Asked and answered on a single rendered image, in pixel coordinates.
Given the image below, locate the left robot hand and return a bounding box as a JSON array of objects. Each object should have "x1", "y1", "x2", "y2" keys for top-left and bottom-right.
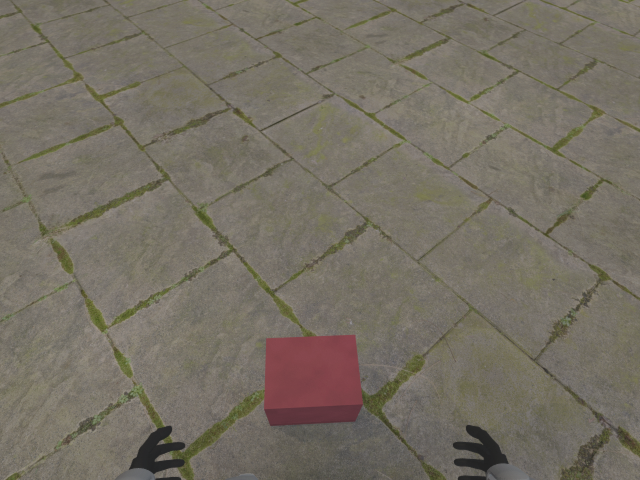
[{"x1": 129, "y1": 426, "x2": 185, "y2": 480}]

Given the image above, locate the right robot hand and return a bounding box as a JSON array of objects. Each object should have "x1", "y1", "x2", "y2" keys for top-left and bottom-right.
[{"x1": 453, "y1": 425, "x2": 509, "y2": 480}]

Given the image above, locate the carton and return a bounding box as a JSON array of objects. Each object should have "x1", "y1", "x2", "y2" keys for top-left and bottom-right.
[{"x1": 264, "y1": 335, "x2": 363, "y2": 426}]

